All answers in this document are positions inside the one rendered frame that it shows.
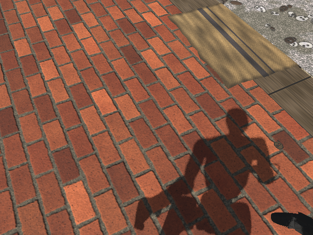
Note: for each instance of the robot right hand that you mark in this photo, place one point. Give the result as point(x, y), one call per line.
point(300, 222)

